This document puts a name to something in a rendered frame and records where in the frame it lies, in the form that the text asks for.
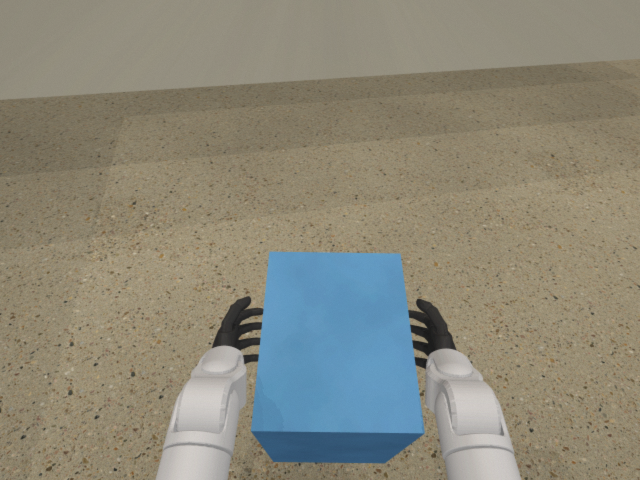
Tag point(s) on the left robot forearm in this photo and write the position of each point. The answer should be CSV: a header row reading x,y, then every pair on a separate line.
x,y
201,435

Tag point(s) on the right robot forearm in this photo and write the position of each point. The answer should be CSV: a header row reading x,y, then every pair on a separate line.
x,y
474,438

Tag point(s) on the robot right hand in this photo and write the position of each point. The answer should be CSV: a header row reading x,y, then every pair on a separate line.
x,y
436,333

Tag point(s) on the carton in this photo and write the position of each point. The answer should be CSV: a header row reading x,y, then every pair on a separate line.
x,y
336,377

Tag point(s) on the robot left hand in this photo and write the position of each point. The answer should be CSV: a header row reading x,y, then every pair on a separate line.
x,y
231,330

